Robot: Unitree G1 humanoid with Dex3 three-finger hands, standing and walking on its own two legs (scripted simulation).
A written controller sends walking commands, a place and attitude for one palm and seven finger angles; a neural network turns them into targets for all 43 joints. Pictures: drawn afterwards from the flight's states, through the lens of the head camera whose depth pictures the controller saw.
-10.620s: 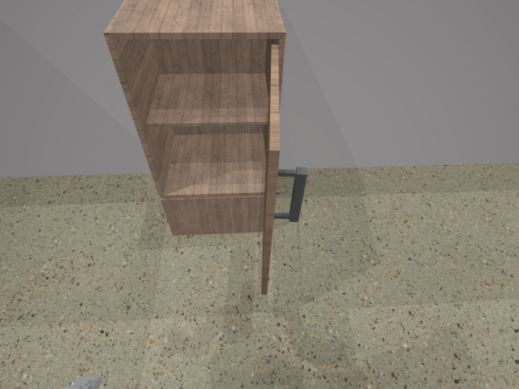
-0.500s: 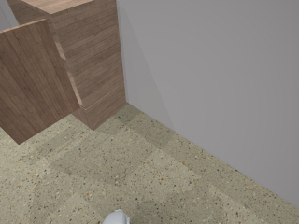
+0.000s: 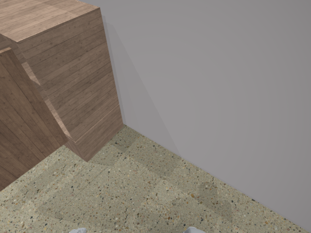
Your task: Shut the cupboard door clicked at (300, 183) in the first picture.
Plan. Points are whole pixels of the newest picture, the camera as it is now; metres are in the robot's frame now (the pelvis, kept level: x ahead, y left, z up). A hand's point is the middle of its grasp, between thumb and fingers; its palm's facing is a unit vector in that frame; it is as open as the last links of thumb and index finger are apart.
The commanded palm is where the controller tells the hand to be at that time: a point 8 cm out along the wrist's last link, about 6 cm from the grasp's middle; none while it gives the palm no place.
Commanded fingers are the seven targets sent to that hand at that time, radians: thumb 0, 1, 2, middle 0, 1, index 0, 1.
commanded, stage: turn to face it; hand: left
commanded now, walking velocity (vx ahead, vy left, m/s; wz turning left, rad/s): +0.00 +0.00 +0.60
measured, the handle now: out of the picture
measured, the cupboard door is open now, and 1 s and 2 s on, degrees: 85 85 85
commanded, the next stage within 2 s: take the last steps up to it in 1.44 s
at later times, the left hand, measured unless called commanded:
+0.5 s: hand out of the picture +0.05 +0.24 -0.19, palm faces +0.32 -0.92 -0.21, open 7.4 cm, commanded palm none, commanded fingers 0.00 0.90 0.90 -0.20 -0.30 -0.20 -0.30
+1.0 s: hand out of the picture +0.04 +0.21 -0.14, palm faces +0.54 -0.78 -0.31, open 7.4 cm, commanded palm none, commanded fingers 0.00 0.90 0.90 -0.20 -0.30 -0.20 -0.30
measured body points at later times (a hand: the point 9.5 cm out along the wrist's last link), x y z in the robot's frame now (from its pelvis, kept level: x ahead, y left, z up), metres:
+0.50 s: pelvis +0.04 +0.02 -0.01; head +0.06 +0.06 +0.43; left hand +0.03 +0.29 -0.17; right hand +0.20 -0.21 -0.13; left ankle +0.04 +0.12 -0.74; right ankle +0.09 -0.12 -0.69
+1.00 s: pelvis +0.06 -0.02 +0.00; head +0.11 -0.03 +0.44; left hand +0.01 +0.25 -0.12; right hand +0.26 -0.20 -0.16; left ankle +0.02 +0.10 -0.70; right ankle +0.13 -0.12 -0.74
